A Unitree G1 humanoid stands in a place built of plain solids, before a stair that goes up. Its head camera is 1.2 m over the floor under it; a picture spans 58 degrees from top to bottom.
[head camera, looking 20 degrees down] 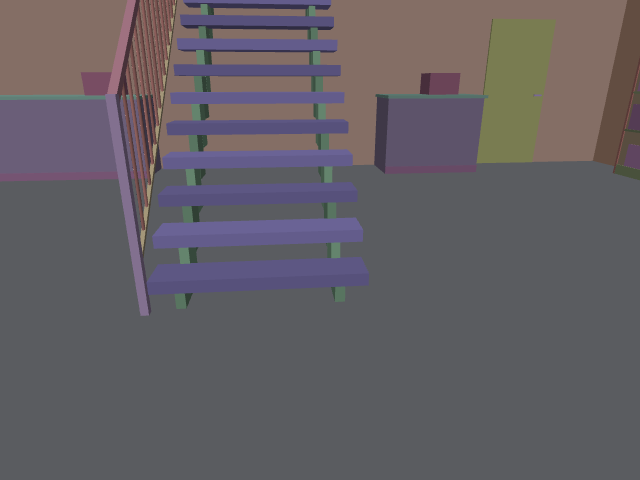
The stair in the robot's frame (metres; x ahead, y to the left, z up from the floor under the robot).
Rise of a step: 0.19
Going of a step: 0.21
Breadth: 1.22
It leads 6 degrees to the left of straight ahead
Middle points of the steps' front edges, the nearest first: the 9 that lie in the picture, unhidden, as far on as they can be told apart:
2.17 0.33 0.19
2.38 0.35 0.38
2.59 0.37 0.57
2.80 0.39 0.76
3.01 0.41 0.95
3.21 0.43 1.13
3.42 0.45 1.32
3.63 0.47 1.51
3.84 0.49 1.70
